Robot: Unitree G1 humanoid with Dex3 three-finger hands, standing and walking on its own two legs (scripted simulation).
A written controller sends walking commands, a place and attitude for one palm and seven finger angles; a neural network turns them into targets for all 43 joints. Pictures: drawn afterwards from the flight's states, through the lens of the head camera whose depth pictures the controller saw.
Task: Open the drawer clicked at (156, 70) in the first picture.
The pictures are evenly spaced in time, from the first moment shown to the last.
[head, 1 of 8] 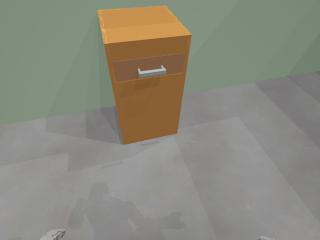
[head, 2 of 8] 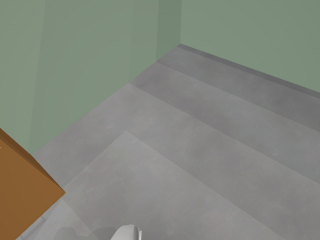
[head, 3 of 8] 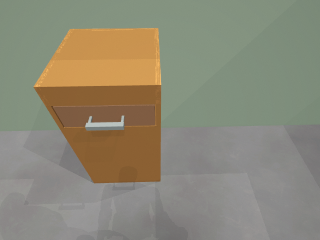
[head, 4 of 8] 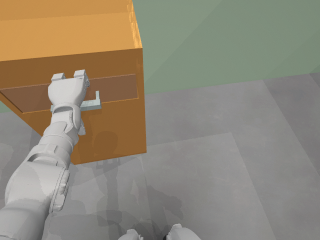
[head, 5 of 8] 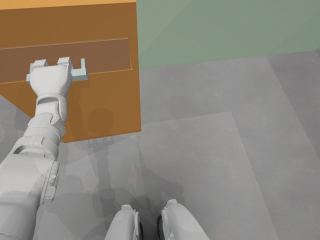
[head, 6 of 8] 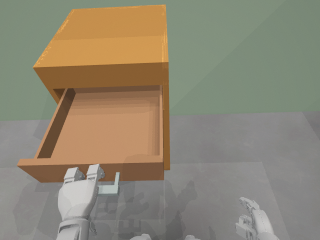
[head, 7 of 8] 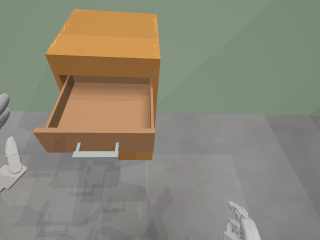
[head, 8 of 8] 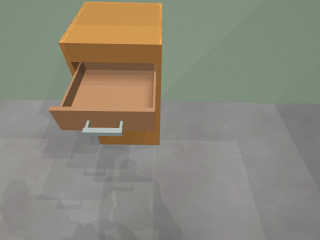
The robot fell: no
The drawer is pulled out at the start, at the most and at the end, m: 0.00 0.30 0.30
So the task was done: yes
